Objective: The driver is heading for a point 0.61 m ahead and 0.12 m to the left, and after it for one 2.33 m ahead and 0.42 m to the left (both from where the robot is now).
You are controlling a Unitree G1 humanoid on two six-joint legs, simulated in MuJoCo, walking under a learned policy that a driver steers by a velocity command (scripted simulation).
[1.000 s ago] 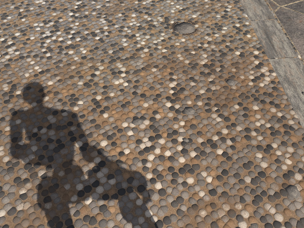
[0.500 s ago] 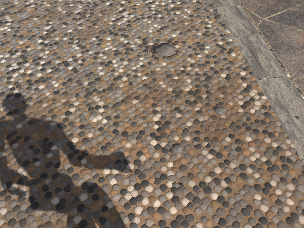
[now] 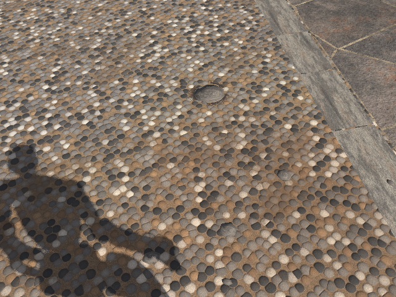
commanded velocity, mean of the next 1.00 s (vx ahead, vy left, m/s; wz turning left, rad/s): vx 0.35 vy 0.00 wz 0.29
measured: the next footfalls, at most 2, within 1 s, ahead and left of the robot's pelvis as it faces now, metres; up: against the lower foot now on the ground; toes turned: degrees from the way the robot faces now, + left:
left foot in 0.26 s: +0.08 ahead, +0.13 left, +0.00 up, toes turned +11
right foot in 0.74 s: +0.45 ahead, +0.01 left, +0.00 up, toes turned +18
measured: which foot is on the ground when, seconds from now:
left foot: up 0.00-0.24, down 0.26-0.74, up 0.76-1.00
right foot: down 0.00-0.26, up 0.28-0.72, down 0.74-1.00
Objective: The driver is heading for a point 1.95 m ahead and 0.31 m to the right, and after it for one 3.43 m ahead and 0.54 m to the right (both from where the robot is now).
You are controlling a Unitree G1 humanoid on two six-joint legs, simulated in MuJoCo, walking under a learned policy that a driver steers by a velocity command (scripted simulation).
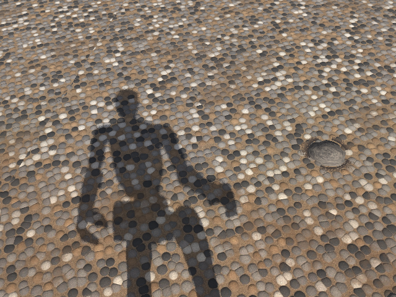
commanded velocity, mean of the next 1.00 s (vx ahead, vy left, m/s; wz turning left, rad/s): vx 0.50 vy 0.00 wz -0.25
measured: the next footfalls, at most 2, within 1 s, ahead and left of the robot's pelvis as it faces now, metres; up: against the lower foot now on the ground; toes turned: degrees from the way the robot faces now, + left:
left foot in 0.26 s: +0.33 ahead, +0.16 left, +0.00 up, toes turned +2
right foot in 0.82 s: +0.61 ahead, -0.10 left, +0.00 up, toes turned -16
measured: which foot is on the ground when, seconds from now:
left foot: up 0.00-0.24, down 0.26-0.80, up 0.82-1.00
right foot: down 0.00-0.28, up 0.30-0.80, down 0.82-1.00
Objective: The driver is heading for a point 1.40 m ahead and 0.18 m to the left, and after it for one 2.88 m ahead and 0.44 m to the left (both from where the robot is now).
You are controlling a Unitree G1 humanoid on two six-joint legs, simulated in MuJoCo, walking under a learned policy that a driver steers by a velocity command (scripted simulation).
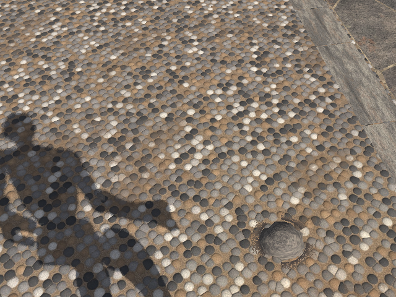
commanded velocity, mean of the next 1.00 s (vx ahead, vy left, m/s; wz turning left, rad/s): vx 0.50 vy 0.00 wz -0.04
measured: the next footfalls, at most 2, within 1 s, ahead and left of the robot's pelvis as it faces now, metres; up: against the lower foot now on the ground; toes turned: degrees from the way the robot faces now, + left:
left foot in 0.32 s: +0.37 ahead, +0.15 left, +0.00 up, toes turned -2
right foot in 0.84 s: +0.65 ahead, -0.10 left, +0.00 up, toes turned -4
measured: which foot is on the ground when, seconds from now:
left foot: up 0.00-0.30, down 0.32-0.84, up 0.86-1.00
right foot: down 0.00-0.34, up 0.36-0.82, down 0.84-1.00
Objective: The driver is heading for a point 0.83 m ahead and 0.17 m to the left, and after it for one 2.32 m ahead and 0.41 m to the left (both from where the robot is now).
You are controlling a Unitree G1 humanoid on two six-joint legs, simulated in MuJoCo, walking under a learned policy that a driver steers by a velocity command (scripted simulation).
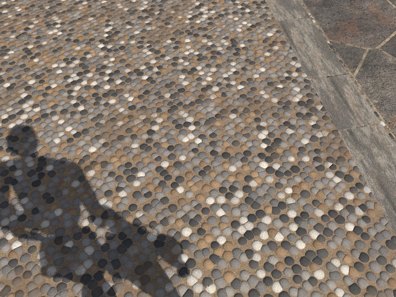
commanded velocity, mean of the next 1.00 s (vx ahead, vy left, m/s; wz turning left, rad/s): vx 0.50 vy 0.00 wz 0.25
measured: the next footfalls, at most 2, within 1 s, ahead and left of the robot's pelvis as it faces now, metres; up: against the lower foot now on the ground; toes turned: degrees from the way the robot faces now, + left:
left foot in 0.38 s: +0.35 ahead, +0.17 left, +0.00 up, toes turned +16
right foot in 0.92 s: +0.71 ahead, +0.06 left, +0.00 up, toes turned +15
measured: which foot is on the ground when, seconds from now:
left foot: up 0.00-0.36, down 0.38-0.94, up 0.96-1.00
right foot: down 0.00-0.40, up 0.42-0.90, down 0.92-1.00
